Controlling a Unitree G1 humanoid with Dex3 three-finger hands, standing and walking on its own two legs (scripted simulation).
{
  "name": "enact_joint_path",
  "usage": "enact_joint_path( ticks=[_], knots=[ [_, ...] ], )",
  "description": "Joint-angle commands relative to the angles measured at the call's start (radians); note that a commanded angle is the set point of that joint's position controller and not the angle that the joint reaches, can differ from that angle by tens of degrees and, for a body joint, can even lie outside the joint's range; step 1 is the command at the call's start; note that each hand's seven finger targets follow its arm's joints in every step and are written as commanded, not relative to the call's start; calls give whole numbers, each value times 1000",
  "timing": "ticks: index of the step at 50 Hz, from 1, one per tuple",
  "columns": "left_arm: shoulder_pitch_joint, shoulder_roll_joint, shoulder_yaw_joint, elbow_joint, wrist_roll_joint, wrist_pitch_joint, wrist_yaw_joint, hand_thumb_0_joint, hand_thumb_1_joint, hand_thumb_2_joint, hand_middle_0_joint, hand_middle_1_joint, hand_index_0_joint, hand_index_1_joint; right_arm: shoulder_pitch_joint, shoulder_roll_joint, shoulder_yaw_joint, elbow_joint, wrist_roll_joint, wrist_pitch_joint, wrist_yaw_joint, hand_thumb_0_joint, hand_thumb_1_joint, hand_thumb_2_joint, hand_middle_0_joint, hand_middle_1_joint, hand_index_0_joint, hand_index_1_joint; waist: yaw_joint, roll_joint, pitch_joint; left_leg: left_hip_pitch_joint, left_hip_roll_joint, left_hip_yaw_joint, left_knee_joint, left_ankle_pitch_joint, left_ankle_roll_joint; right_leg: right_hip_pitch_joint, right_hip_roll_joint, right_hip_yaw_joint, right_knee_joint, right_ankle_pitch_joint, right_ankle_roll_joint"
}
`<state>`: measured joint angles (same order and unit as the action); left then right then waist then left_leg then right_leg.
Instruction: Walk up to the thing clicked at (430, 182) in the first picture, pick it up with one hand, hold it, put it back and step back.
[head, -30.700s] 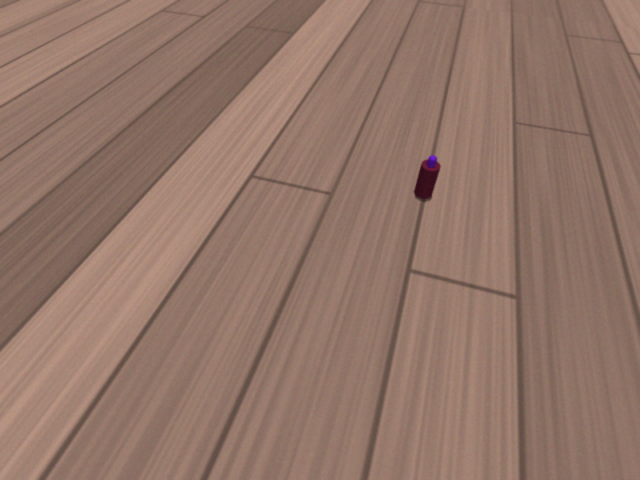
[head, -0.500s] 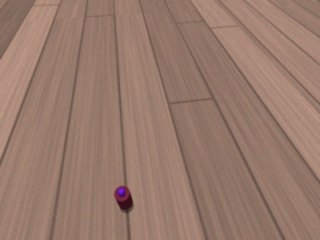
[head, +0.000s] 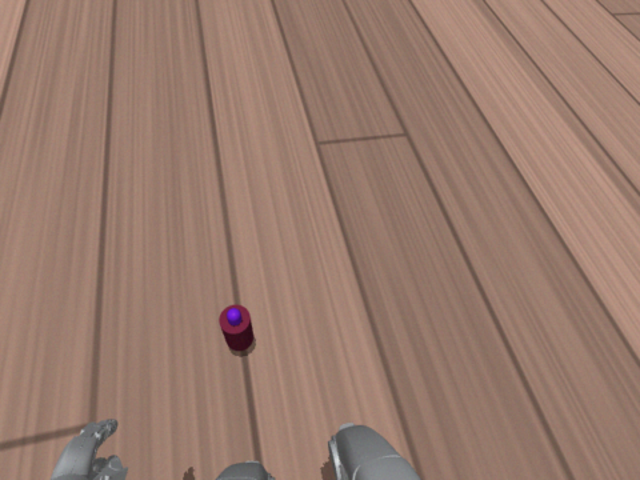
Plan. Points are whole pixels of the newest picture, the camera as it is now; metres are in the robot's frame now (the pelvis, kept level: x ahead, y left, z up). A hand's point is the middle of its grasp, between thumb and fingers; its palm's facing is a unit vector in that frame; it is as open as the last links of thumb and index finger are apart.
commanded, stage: step back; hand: left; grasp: from the side
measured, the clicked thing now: (236, 326) +0.52 +0.18 -0.66
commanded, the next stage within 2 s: none
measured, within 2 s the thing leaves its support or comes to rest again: neither
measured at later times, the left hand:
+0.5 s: hand out of the picture +0.04 +0.25 -0.14, palm faces -0.04 -0.92 -0.39, open 7.4 cm
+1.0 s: hand out of the picture -0.17 +0.25 -0.17, palm faces -0.10 -0.91 -0.40, open 7.4 cm
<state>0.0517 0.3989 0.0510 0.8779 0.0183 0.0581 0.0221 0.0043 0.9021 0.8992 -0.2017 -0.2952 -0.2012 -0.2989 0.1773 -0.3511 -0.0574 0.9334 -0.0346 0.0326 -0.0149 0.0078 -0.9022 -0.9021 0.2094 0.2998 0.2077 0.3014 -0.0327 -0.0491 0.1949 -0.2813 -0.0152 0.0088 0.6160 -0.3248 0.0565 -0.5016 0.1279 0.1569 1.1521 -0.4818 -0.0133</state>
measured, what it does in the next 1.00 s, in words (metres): walks backwards: right foot, then left foot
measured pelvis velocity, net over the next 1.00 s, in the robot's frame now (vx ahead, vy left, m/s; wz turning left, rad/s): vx -0.26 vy -0.03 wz -0.12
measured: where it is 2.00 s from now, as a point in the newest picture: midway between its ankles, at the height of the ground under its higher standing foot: outside the picture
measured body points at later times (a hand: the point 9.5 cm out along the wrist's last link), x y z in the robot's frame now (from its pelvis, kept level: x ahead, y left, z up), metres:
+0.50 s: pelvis -0.11 -0.01 +0.00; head -0.04 -0.01 +0.44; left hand +0.04 +0.29 -0.11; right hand -0.02 -0.33 -0.12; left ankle -0.14 +0.12 -0.70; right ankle -0.05 -0.13 -0.73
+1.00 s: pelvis -0.26 -0.03 -0.02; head -0.20 -0.02 +0.43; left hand -0.16 +0.30 -0.14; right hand -0.14 -0.35 -0.11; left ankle -0.14 +0.11 -0.73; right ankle -0.31 -0.16 -0.73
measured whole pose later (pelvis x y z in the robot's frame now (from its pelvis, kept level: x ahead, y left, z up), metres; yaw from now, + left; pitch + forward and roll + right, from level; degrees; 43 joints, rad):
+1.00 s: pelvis -0.26 -0.03 -0.02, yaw -7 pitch -2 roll +0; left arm 0.22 0.42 0.10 0.84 0.03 0.07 -0.01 0.01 0.90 0.90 -0.20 -0.30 -0.20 -0.30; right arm 0.09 -0.39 -0.05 0.77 -0.03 0.02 -0.02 0.01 -0.90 -0.90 0.21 0.30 0.21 0.30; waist 0.04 -0.04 0.19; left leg -0.44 0.07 0.03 0.66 -0.19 -0.02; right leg -0.25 0.01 0.08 0.76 -0.44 0.02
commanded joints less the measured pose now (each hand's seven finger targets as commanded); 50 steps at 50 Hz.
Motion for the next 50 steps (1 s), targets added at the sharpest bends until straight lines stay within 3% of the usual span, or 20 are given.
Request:
enact_joint_path(
  ticks=[1,7,10,11,12,13,14,17,21,24,27,28,29,30,31,34,40,44,48,50],
  knots=[
    [24,176,60,-105,7,-24,11,0,900,900,-200,-300,-200,-300,21,-270,-74,-104,12,-34,-29,0,-900,-900,200,300,200,300,-5,146,-250,327,265,-261,-92,702,172,-70,-41,13,-77,-5,31],
    [79,146,66,-112,6,-39,-2,0,900,900,-200,-300,-200,-300,17,-286,-70,-126,16,-25,-23,0,-900,-900,200,300,200,300,-1,197,-291,278,241,-209,-31,617,146,108,-95,-97,-458,42,10],
    [172,147,74,-65,15,-49,1,0,900,900,-200,-300,-200,-300,-52,-263,-58,-140,33,-14,-15,0,-900,-900,200,300,200,300,58,128,-316,112,197,-152,62,439,80,346,-120,-91,-747,367,-24],
    [168,215,92,-72,26,-56,2,0,900,900,-200,-300,-200,-300,-55,-236,-47,-150,42,-14,-12,0,-900,-900,200,300,200,300,54,-1,-316,-58,125,-124,134,264,27,434,-228,96,-706,532,-66],
    [115,274,104,-98,14,-50,-1,0,900,900,-200,-300,-200,-300,-62,-199,-33,-159,45,-14,-13,0,-900,-900,200,300,200,300,58,-164,-255,-172,-44,-39,289,-63,-32,382,-378,281,-751,617,-199],
    [71,318,107,-127,22,-49,-1,0,900,900,-200,-300,-200,-300,-73,-217,-47,-146,39,-2,-28,0,-900,-900,200,300,200,300,81,-239,-205,-137,-68,-91,499,-344,-50,216,-522,416,-792,655,-327],
    [40,290,107,-145,21,-52,0,0,900,900,-200,-300,-200,-300,-26,-249,-58,-125,36,0,-27,0,-900,-900,200,300,200,300,53,-200,-160,-105,-33,-150,571,-338,-57,148,-521,407,-794,627,-329],
    [15,196,87,-163,8,-46,7,0,900,900,-200,-300,-200,-300,9,-222,-37,-96,45,-5,-19,0,-900,-900,200,300,200,300,31,-98,-159,-162,-103,-152,590,-225,-63,240,-342,126,-725,701,-222],
    [67,176,82,-178,20,-34,7,0,900,900,-200,-300,-200,-300,19,-216,-25,-112,41,-17,-25,0,-900,-900,200,300,200,300,61,-85,-215,-173,-79,-83,376,-197,-80,388,-296,68,-677,685,-203],
    [66,197,86,-197,21,-24,7,0,900,900,-200,-300,-200,-300,45,-207,-30,-123,27,-27,-23,0,-900,-900,200,300,200,300,50,-160,-262,-114,4,-59,83,-174,-69,457,-334,92,-627,677,-192],
    [60,195,76,-206,-1,-1,-6,0,900,900,-200,-300,-200,-300,89,-210,-49,-98,7,-41,-18,0,-900,-900,200,300,200,300,22,-97,-273,79,-8,-22,-244,184,-58,324,-256,31,-493,532,-107],
    [91,160,66,-212,-3,5,-9,0,900,900,-200,-300,-200,-300,72,-262,-65,-112,-11,-45,-17,0,-900,-900,200,300,200,300,37,35,-274,170,123,-214,-269,209,-22,157,-189,0,-403,341,-61],
    [89,122,62,-213,-4,3,-6,0,900,900,-200,-300,-200,-300,29,-363,-83,-125,-24,-45,-13,0,-900,-900,200,300,200,300,46,271,-232,212,325,-493,-300,338,61,-75,-16,-65,-227,-67,-17],
    [19,181,84,-216,13,1,13,0,900,900,-200,-300,-200,-300,27,-421,-96,-145,-7,-43,-8,0,-900,-900,200,300,200,300,-25,285,-211,11,448,-571,-308,352,195,15,-22,21,-71,-191,5],
    [2,205,91,-205,17,0,15,0,900,900,-200,-300,-200,-300,-22,-405,-95,-152,-4,-49,-14,0,-900,-900,200,300,200,300,-13,275,-163,-78,469,-597,-335,298,244,44,-43,71,64,-141,3],
    [137,176,92,-151,-10,2,0,0,900,900,-200,-300,-200,-300,-122,-272,-58,-171,-11,-51,-22,0,-900,-900,200,300,200,300,96,164,-148,41,224,-209,-226,468,105,-48,4,91,150,28,-7],
    [146,165,93,-164,12,-10,-3,0,900,900,-200,-300,-200,-300,25,-257,-68,-169,11,-50,-27,0,-900,-900,200,300,200,300,13,193,-244,305,254,-227,-154,551,161,-84,-18,41,27,17,60],
    [136,164,87,-163,9,-11,-8,0,900,900,-200,-300,-200,-300,15,-292,-81,-190,4,-42,-27,0,-900,-900,200,300,200,300,-9,229,-270,248,300,-232,-136,505,199,37,-86,-10,-182,-45,63],
    [238,165,93,-104,8,-15,-25,0,900,900,-200,-300,-200,-300,-50,-322,-83,-215,1,-24,-19,0,-900,-900,200,300,200,300,32,273,-288,95,273,-212,-117,321,143,236,-117,-108,-496,44,26],
    [345,166,100,-49,15,-18,-27,0,900,900,-200,-300,-200,-300,-109,-315,-76,-227,13,-10,-16,0,-900,-900,200,300,200,300,96,237,-295,-51,240,-179,-57,224,83,387,-117,-146,-673,204,-8]
  ],
)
